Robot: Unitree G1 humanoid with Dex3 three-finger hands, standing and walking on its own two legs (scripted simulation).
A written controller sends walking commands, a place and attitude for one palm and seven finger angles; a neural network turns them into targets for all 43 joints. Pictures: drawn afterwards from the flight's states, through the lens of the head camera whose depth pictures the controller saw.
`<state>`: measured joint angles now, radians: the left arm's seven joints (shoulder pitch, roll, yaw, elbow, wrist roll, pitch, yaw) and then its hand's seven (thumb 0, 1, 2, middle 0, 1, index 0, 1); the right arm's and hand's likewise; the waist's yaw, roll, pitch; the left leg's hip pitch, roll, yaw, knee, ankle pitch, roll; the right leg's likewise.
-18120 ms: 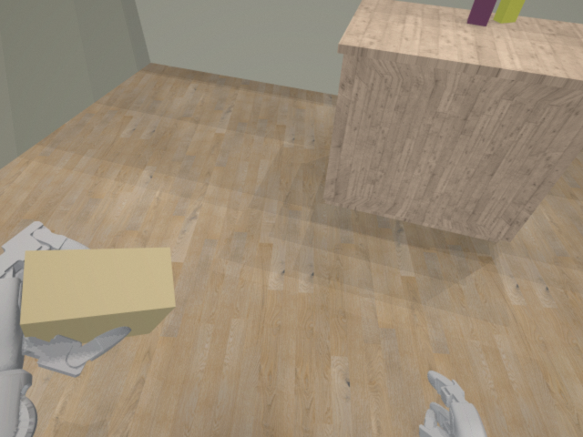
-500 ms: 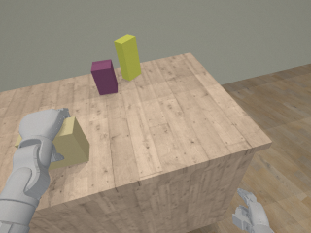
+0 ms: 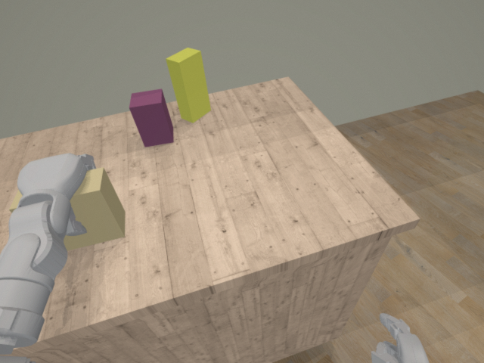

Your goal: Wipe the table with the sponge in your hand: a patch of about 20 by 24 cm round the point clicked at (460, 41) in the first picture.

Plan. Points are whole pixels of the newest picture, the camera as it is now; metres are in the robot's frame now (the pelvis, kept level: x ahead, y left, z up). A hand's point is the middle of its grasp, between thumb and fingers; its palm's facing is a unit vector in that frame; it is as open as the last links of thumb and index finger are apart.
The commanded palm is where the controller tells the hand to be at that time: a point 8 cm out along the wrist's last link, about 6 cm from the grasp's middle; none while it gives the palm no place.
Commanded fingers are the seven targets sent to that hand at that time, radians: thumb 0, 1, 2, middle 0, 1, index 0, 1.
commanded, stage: wipe forward along the first lane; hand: left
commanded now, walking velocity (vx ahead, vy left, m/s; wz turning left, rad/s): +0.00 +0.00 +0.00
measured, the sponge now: (80, 219) +0.31 +0.33 +0.08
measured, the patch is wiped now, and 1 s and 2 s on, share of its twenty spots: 0.35 0.60 0.80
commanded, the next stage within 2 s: slide across to the middle lane in 0.52 s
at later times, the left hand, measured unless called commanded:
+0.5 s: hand (73, 177) +0.37 +0.36 +0.13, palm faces -0.10 +0.01 -0.99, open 10.1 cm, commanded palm +0.36 +0.35 +0.16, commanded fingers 0.00 0.10 1.30 -1.20 -1.60 -1.20 -1.60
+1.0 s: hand (94, 164) +0.40 +0.33 +0.13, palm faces +0.00 +0.01 -1.00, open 10.1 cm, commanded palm +0.38 +0.31 +0.18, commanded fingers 0.00 0.10 1.30 -1.20 -1.60 -1.20 -1.60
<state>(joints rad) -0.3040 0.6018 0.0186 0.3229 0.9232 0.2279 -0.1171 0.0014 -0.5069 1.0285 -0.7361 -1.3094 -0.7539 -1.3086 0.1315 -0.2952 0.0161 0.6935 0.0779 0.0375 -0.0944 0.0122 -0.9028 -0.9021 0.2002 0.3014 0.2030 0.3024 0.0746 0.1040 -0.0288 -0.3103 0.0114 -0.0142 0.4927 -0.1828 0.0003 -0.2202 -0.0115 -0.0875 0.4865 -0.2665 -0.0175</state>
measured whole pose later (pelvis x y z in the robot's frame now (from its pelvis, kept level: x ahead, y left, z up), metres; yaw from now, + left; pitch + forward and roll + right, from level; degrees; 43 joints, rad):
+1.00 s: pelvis +0.01 +0.02 +0.00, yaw +0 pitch +4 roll -1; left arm -0.59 0.57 -0.09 0.60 0.95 0.20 -0.01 0.00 -0.52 1.04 -0.74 -1.31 -0.76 -1.31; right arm 0.18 -0.27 0.00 0.71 0.10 0.05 -0.07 0.01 -0.90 -0.90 0.20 0.30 0.20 0.30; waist 0.05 0.07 -0.06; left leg -0.37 -0.01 0.00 0.49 -0.19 0.03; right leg -0.27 -0.04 -0.07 0.47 -0.26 0.00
